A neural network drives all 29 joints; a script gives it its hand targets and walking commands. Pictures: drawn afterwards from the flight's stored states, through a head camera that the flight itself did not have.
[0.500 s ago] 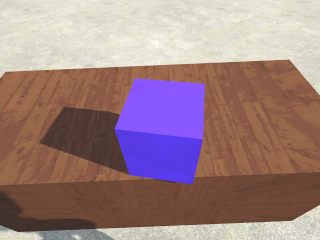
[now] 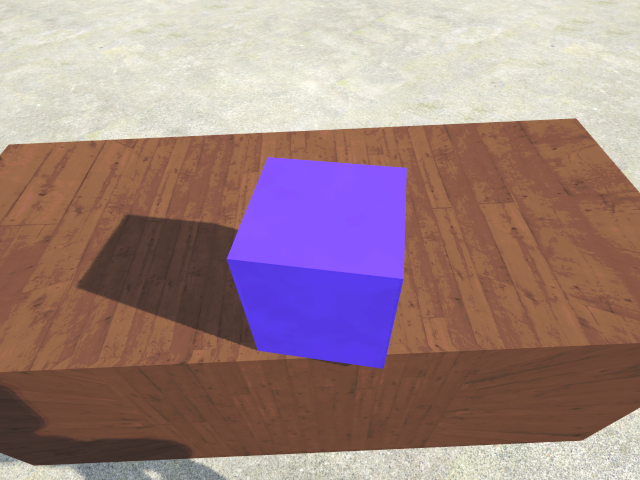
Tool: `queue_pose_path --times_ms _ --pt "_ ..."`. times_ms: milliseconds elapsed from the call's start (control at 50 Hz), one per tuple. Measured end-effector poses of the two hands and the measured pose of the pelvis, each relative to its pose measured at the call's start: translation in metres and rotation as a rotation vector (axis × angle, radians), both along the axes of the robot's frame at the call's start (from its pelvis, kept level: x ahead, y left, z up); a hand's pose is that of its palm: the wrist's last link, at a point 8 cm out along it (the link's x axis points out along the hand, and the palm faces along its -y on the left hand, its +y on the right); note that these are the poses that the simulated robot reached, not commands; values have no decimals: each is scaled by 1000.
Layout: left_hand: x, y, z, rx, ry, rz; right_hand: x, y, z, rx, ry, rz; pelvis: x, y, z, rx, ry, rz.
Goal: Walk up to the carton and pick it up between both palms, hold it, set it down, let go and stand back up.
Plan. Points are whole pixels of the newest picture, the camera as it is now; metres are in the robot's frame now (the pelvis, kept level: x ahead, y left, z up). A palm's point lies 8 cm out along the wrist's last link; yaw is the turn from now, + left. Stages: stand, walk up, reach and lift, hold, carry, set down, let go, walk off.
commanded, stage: stand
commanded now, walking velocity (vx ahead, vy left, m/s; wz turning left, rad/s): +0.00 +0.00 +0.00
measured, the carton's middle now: (327, 265) +0.43 +0.03 -0.02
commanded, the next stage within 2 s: none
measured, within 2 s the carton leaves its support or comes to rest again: neither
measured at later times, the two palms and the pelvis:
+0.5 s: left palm out of the picture -0.03 +0.21 -0.14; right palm out of the picture -0.03 -0.21 -0.15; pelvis +0.00 +0.00 +0.00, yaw +0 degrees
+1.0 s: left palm out of the picture -0.03 +0.21 -0.14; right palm out of the picture -0.03 -0.22 -0.15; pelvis +0.00 +0.00 +0.00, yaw +0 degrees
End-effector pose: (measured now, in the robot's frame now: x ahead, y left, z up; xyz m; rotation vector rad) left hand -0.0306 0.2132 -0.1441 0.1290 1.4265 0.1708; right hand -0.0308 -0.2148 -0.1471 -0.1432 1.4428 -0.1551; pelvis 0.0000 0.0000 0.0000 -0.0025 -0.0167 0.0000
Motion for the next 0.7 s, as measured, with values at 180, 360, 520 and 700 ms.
queue_pose_path --times_ms 180,360,520,700 --pt "0 0 0 0 0 -1 -1 0 0 0 1 -1 0 0 0 0 0 -1" --pt "1 0 0 0 0 -3 -2 0 0 0 3 -3 0 0 0 0 0 -2" --pt "1 -1 0 -1 0 -4 -2 0 0 0 4 -4 0 0 0 0 0 -3" --pt "1 0 0 -1 0 -5 -3 0 0 0 5 -6 0 0 0 0 0 -4"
